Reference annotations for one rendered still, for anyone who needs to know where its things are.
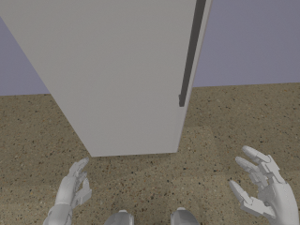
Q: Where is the left robot hand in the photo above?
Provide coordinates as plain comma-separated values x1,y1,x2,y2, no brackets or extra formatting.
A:
54,157,92,209

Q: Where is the handle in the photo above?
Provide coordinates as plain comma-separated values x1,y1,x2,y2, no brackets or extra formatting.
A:
178,0,206,107

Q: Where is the fridge door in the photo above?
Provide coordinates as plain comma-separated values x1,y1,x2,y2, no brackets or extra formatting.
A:
0,0,211,158

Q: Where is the robot thigh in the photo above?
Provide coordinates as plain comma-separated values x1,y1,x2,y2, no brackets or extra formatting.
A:
103,212,134,225
171,209,200,225

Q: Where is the robot right thigh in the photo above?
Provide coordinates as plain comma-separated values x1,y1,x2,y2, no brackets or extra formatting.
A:
171,209,200,225

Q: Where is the robot left forearm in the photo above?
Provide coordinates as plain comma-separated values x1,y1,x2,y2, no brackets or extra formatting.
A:
42,203,73,225

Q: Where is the right robot hand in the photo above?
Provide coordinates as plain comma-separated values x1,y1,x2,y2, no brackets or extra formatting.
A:
229,145,300,225

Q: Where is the robot left thigh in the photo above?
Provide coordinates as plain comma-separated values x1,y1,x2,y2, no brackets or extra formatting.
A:
103,212,134,225

